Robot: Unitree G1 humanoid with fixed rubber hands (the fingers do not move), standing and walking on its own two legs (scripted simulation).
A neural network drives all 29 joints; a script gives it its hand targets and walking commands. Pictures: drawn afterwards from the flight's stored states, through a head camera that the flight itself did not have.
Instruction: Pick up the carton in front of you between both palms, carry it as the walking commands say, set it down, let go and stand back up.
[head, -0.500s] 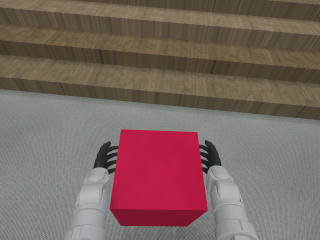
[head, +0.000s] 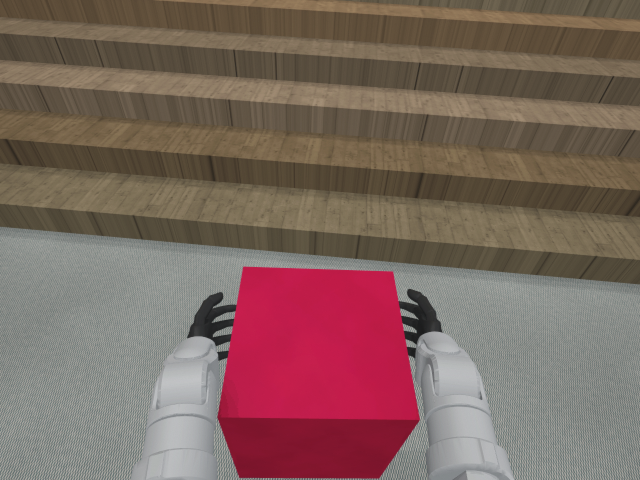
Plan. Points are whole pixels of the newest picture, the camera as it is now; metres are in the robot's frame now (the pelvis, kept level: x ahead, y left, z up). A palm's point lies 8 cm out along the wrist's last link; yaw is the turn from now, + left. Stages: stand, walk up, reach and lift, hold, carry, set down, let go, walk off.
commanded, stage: reach and lift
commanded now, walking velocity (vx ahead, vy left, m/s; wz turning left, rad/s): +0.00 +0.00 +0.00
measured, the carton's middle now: (314, 377) +0.29 +0.00 -0.05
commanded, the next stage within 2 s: hold in 0.78 s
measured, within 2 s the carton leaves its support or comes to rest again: neither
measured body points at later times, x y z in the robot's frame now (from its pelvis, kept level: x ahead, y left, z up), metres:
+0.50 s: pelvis +0.02 +0.00 +0.01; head -0.01 +0.01 +0.46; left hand +0.32 +0.15 +0.03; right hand +0.33 -0.15 +0.03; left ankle +0.04 +0.13 -0.74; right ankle +0.02 -0.12 -0.74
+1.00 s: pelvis +0.02 +0.00 +0.01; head -0.03 +0.00 +0.46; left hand +0.31 +0.15 +0.05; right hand +0.31 -0.15 +0.05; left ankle +0.04 +0.13 -0.74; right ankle +0.02 -0.12 -0.74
